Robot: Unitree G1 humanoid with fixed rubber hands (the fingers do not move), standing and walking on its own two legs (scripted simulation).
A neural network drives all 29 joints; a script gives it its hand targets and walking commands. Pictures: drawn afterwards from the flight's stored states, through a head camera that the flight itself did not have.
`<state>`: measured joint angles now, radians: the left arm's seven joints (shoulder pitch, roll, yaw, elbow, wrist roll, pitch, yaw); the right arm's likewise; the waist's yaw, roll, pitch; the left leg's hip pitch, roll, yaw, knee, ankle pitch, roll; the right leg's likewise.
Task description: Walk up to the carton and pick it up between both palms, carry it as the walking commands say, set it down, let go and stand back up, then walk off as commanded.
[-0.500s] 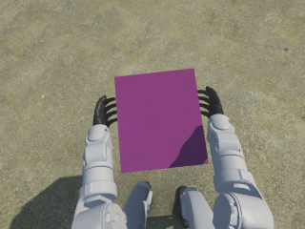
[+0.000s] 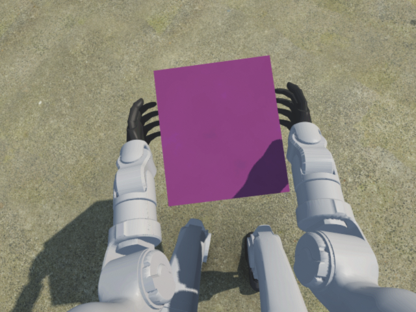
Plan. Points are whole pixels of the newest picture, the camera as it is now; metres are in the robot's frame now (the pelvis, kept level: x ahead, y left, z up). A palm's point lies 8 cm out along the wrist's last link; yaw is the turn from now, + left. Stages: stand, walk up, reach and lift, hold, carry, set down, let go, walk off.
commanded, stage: set down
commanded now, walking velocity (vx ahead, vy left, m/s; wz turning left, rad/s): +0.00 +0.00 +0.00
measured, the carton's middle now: (218, 137) +0.44 +0.05 -0.16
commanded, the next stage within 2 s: none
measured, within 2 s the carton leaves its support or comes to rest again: neither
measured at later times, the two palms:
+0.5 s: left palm (151, 141) +0.42 +0.20 -0.15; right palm (286, 127) +0.47 -0.10 -0.15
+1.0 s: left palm (161, 139) +0.45 +0.20 -0.24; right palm (276, 128) +0.50 -0.10 -0.24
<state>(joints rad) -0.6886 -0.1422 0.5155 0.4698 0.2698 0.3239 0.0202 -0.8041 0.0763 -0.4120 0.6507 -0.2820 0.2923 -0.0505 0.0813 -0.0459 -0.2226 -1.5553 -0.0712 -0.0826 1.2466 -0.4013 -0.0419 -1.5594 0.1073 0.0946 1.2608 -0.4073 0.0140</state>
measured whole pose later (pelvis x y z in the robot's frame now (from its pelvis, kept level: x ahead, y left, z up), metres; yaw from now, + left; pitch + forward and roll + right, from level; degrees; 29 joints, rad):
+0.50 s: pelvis -0.02 -0.01 -0.08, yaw +0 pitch +45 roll +1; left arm -0.86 -0.06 0.51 0.60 0.22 0.31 0.04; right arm -0.98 0.02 -0.39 0.76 -0.23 0.28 -0.14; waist 0.09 -0.05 -0.22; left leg -1.85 -0.09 -0.08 1.54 -0.48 -0.07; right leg -1.86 0.14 0.09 1.56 -0.48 0.02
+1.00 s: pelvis -0.03 +0.00 -0.14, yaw +0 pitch +48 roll +1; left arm -1.07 0.02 0.50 0.66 0.20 0.32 0.06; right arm -1.19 -0.06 -0.39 0.83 -0.20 0.28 -0.15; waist 0.08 -0.05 -0.10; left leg -2.09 -0.11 -0.08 1.77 -0.51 -0.07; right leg -2.09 0.16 0.08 1.78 -0.51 0.04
